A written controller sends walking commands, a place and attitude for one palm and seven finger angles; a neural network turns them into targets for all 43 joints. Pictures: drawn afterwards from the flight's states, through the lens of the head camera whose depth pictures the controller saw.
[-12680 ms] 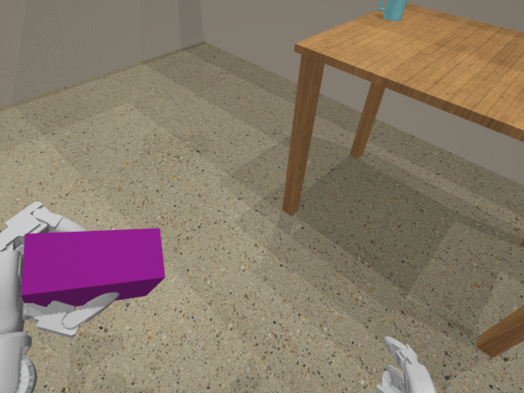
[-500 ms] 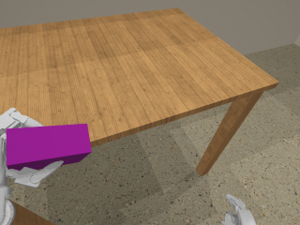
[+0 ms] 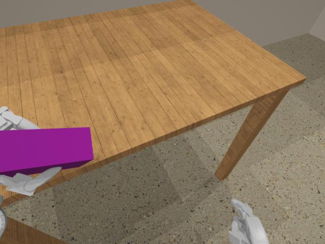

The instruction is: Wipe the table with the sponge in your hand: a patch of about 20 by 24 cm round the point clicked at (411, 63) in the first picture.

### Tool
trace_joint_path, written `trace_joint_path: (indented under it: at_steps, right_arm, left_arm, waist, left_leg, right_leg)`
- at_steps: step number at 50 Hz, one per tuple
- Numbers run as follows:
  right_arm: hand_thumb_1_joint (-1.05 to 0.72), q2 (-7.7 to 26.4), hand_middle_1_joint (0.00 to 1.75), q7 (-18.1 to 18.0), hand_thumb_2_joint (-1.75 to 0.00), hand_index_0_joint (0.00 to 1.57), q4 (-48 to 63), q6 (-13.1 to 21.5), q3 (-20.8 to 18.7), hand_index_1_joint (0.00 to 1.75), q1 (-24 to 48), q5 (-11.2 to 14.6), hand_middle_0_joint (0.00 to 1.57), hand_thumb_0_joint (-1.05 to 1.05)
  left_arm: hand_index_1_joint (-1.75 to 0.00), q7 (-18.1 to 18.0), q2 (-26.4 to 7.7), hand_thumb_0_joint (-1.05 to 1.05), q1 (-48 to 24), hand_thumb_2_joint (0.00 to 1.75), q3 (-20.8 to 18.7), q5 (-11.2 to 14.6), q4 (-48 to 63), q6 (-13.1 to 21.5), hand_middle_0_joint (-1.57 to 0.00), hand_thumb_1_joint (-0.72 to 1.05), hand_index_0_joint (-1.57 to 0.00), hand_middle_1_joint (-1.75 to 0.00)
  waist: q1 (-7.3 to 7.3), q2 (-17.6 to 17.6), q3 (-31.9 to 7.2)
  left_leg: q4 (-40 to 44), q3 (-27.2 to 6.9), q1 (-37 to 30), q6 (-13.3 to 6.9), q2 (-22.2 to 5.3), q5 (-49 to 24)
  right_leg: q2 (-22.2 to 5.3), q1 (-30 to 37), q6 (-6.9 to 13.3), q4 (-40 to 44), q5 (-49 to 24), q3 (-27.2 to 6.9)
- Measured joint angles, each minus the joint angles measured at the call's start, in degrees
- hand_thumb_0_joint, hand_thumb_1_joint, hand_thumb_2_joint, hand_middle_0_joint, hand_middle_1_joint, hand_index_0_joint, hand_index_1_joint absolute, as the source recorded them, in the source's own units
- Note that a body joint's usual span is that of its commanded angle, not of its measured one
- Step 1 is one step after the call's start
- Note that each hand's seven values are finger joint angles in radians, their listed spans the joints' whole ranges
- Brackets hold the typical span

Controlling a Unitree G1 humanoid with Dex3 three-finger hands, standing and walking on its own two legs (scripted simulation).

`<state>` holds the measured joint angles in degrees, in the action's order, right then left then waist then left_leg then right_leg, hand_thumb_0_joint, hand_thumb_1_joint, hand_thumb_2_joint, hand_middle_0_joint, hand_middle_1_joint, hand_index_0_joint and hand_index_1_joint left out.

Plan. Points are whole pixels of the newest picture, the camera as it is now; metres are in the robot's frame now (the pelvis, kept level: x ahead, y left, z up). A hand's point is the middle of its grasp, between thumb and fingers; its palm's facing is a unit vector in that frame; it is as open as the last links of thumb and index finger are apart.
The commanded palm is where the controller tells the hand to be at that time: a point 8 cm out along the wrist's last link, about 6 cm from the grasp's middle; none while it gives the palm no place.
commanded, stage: come to a stop and stand still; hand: left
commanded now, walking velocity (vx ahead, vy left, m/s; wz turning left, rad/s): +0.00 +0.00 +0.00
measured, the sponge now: (60, 151) +0.25 +0.21 +0.15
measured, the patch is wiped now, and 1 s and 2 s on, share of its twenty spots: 0.00 0.00 0.00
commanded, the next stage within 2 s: look again from close up in 0.20 s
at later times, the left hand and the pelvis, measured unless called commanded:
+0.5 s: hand (40, 159) +0.22 +0.24 +0.16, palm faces +0.42 -0.83 -0.35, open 9.7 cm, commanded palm +0.16 +0.27 +0.18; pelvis +0.00 -0.01 +0.00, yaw +1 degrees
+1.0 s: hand (23, 145) +0.23 +0.26 +0.19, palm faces +0.48 -0.78 -0.40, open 9.7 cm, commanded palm +0.15 +0.26 +0.18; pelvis -0.01 -0.02 +0.00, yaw +0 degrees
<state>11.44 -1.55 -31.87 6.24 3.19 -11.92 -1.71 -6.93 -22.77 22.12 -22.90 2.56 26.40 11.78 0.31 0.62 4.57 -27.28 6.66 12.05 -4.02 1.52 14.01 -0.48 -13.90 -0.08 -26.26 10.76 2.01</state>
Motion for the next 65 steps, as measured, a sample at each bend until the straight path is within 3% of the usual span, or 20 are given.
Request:
trace_joint_path:
  at_steps: [4, 10, 14, 20, 27, 40, 42, 44, 45, 48, 51, 54, 60, 65]
  right_arm:
    - [-0.90, 0.36, 0.30, 0.42, -0.90, 0.20, -0.39, -0.08, -0.33, 0.30, 0.86, 0.32, 0.20, 0.01]
    - [-0.90, 0.43, 0.30, 0.16, -0.90, 0.21, -0.50, -0.42, -0.59, 0.30, 1.67, 0.54, 0.20, 0.01]
    - [-0.90, 0.18, 0.30, -0.36, -0.90, 0.21, -0.48, -0.59, -0.29, 0.30, 2.12, 0.42, 0.20, 0.01]
    - [-0.90, 0.38, 0.30, -0.40, -0.90, 0.21, -0.12, -0.42, -0.17, 0.30, 2.86, 0.28, 0.20, 0.01]
    - [-0.90, 1.02, 0.30, -0.69, -0.90, 0.21, -0.11, -0.93, -0.80, 0.30, 2.39, 0.36, 0.20, 0.01]
    - [-0.90, 1.97, 0.30, -1.45, -0.90, 0.20, -1.35, -1.53, -1.47, 0.30, 1.72, 0.61, 0.20, 0.01]
    - [-0.90, 1.35, 0.30, -1.50, -0.90, 0.20, -0.92, 0.26, -2.62, 0.30, 0.25, 0.98, 0.20, 0.01]
    - [-0.90, 0.63, 0.30, -0.61, -0.90, 0.20, -2.15, 0.48, -2.43, 0.30, 1.25, 1.49, 0.20, 0.01]
    - [-0.90, 0.47, 0.30, 0.00, -0.90, 0.20, -2.35, 0.42, -2.23, 0.30, 1.73, 1.82, 0.20, 0.01]
    - [-0.90, 0.63, 0.30, 1.99, -0.90, 0.20, -1.17, 0.46, -2.50, 0.30, 1.66, 2.96, 0.20, 0.01]
    - [-0.90, 1.18, 0.30, 2.90, -0.90, 0.20, 0.37, 0.55, -2.80, 0.30, 0.28, 3.47, 0.20, 0.01]
    - [-0.90, 0.60, 0.30, 2.18, -0.90, 0.20, 0.30, 0.05, -2.29, 0.30, -0.84, 3.31, 0.20, 0.01]
    - [-0.90, -0.79, 0.30, 0.04, -0.90, 0.20, -0.82, -0.18, -1.10, 0.30, -2.70, 2.59, 0.20, 0.01]
    - [-0.90, 0.64, 0.30, 0.06, -0.90, 0.20, -1.27, 1.29, -1.24, 0.30, -2.00, 2.26, 0.20, 0.01]
  left_arm:
    - [-1.35, -0.62, 1.55, -0.02, 0.27, 1.01, -1.19, 0.07, -0.41, -0.22, -0.77, -0.47, -0.79, -1.35]
    - [-1.35, -0.48, 5.52, -0.02, 1.60, 1.01, 3.24, -0.68, -1.86, -1.81, -0.77, -0.47, -0.79, -1.35]
    - [-1.35, -0.89, 5.74, -0.02, -0.28, 1.01, 3.54, -0.89, -2.09, -2.29, -0.77, -0.47, -0.79, -1.35]
    - [-1.35, -1.39, 4.83, -0.02, -1.23, 1.01, 3.22, -0.66, -1.67, -2.15, -0.77, -0.47, -0.79, -1.35]
    - [-1.35, -1.09, 4.08, -0.01, 2.65, 1.01, 3.48, 0.03, -0.21, -2.14, -0.77, -0.47, -0.79, -1.35]
    - [-1.35, -1.77, 3.85, -0.01, 3.94, 1.01, 3.36, 0.74, 0.78, -2.45, -0.77, -0.47, -0.79, -1.35]
    - [-1.35, 1.02, -1.76, -0.01, -4.23, 1.01, 1.24, -3.04, -1.88, -1.59, -0.77, -0.47, -0.79, -1.35]
    - [-1.35, 1.43, -6.79, -0.01, -13.23, 1.01, -2.63, -2.56, -7.03, 0.19, -0.77, -0.47, -0.79, -1.35]
    - [-1.35, 1.17, -7.57, -0.01, -15.75, 1.01, -4.30, -1.83, -9.09, 0.47, -0.77, -0.47, -0.79, -1.35]
    - [-1.35, 0.31, -4.31, -0.01, -13.78, 1.01, -5.54, 0.15, -9.47, -0.55, -0.77, -0.46, -0.79, -1.35]
    - [-1.35, 1.14, 2.09, -0.01, -4.48, 1.01, 0.83, -0.33, -4.56, -1.82, -0.77, -0.46, -0.79, -1.35]
    - [-1.35, 1.52, 5.20, -0.01, 3.07, 1.01, 6.49, -0.33, -1.52, -1.52, -0.76, -0.46, -0.78, -1.35]
    - [-1.35, 1.27, 1.88, -0.01, 0.58, 1.02, 2.96, -0.48, -2.63, -0.58, -0.76, -0.46, -0.78, -1.35]
    - [-1.35, 0.43, 2.65, -0.02, -3.01, 1.02, 1.67, -1.05, -4.80, -0.61, -0.76, -0.46, -0.78, -1.35]
  waist:
    - [0.81, -1.18, -0.49]
    - [1.98, -1.35, -0.99]
    - [2.40, -0.80, -0.65]
    - [1.56, -1.05, -0.59]
    - [0.10, -1.38, -1.17]
    - [0.10, -1.94, -1.13]
    - [2.35, -1.46, -0.30]
    - [3.73, 0.07, 1.32]
    - [3.91, 0.35, 1.63]
    - [2.80, -0.70, 1.09]
    - [1.15, -2.40, 0.05]
    - [0.09, -2.04, -0.75]
    - [1.16, 1.16, -1.25]
    - [1.72, 0.37, -1.26]
  left_leg:
    - [0.37, 0.08, -0.07, -0.20, 0.36, -0.14]
    - [1.27, 0.25, -0.76, -0.19, 0.84, -0.47]
    - [1.35, -0.32, -0.95, 0.07, 0.56, -0.67]
    - [0.87, -0.98, -0.51, 0.61, -0.43, -0.53]
    - [0.50, -1.43, 0.02, 1.05, -1.17, -0.13]
    - [0.55, -2.47, -0.16, 1.36, -1.24, -0.19]
    - [-1.21, -3.31, 1.63, 1.49, -1.50, -0.07]
    - [-1.58, -3.20, 2.18, 1.70, -1.23, -0.47]
    - [-1.48, -2.80, 2.27, 1.70, -1.26, -0.70]
    - [-0.90, -1.23, 1.83, 1.36, -1.32, -0.89]
    - [-0.73, -0.16, 1.00, 0.69, -1.04, -0.46]
    - [-0.46, 0.25, 0.29, 0.60, -0.93, -0.22]
    - [-0.52, -0.95, 0.33, 1.07, -1.33, -0.48]
    - [-0.39, -1.09, 0.29, 0.90, -1.48, -0.46]
  right_leg:
    - [-0.34, 0.08, -0.43, 0.40, -0.26, -0.10]
    - [-0.78, 0.19, -0.62, 0.06, -0.01, -0.31]
    - [-0.50, 0.71, -0.19, 0.48, -0.11, 0.28]
    - [0.47, 1.21, 0.56, 1.82, -0.70, 0.99]
    - [1.22, 1.28, 1.06, 2.66, -0.78, 1.43]
    - [1.31, 2.11, 1.30, 3.35, -0.78, 2.43]
    - [1.46, 1.06, 1.37, 2.55, -0.80, 3.33]
    - [1.09, -0.37, 2.02, 0.43, -0.34, 3.30]
    - [1.10, -0.83, 2.14, 0.03, -0.37, 2.92]
    - [1.18, -1.22, 1.59, -0.02, -0.91, 1.36]
    - [0.94, -0.90, 0.90, -0.28, -0.68, 0.25]
    - [0.88, -0.45, 0.77, -0.34, -0.38, -0.18]
    - [1.25, 0.35, 1.42, 0.61, -0.67, 1.02]
    - [1.45, 1.06, 1.24, 2.13, -1.47, 1.15]
